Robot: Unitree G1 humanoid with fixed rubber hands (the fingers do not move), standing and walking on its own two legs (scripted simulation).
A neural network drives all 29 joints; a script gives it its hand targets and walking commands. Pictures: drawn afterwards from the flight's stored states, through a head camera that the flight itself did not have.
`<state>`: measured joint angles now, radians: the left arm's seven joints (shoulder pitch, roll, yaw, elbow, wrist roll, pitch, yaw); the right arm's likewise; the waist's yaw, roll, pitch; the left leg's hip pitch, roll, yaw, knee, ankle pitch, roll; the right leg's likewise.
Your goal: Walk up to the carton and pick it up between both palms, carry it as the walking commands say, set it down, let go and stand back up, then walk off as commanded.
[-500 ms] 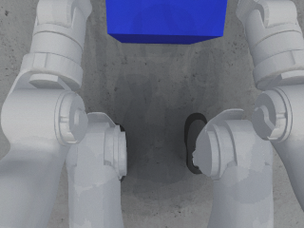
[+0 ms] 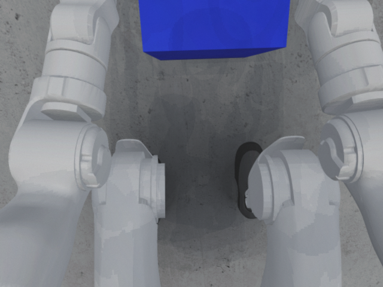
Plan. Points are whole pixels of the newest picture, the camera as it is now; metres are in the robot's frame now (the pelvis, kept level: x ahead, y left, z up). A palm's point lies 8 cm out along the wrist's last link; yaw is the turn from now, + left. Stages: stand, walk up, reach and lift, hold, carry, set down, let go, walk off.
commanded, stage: reach and lift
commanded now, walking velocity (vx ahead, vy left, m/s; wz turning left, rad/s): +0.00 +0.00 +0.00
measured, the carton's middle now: out of the picture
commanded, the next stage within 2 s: none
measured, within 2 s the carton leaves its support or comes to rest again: leaves its support in 0.08 s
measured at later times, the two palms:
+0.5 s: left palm out of the picture +0.57 +0.14 -0.10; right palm out of the picture +0.55 -0.14 -0.11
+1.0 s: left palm out of the picture +0.54 +0.14 -0.03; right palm out of the picture +0.53 -0.13 -0.04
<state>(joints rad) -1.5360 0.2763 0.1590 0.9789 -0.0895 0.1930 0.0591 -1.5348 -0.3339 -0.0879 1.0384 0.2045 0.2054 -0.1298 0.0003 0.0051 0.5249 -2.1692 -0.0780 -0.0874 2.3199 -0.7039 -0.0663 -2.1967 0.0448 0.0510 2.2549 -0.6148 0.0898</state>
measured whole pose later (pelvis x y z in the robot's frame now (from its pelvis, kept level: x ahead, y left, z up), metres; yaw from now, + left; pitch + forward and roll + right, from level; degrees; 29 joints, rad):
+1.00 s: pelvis -0.03 -0.01 +0.08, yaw +2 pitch +27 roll -1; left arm -1.49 0.20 0.30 0.77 0.03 0.35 0.13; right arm -1.43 -0.15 -0.35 0.67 -0.01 0.40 -0.19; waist -0.01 0.01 0.52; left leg -1.91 -0.13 -0.11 2.04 -0.59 -0.10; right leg -1.93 0.10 0.10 2.00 -0.53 0.12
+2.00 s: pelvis -0.06 -0.01 +0.16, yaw +1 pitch +19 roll +0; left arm -1.39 0.15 0.31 0.71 0.07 0.46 0.12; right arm -1.33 -0.11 -0.35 0.59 -0.04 0.50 -0.20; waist -0.02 -0.01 0.52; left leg -1.61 -0.12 -0.12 1.75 -0.48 -0.09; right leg -1.63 0.12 0.12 1.71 -0.42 0.11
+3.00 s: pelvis -0.07 +0.00 +0.26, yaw +1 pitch +8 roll +0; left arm -1.18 0.11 0.30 0.72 0.06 0.46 0.14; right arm -1.18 -0.05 -0.33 0.62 -0.09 0.50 -0.20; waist -0.04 0.00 0.53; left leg -1.12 -0.11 -0.14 1.35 -0.37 -0.07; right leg -1.13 0.10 0.15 1.31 -0.32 0.09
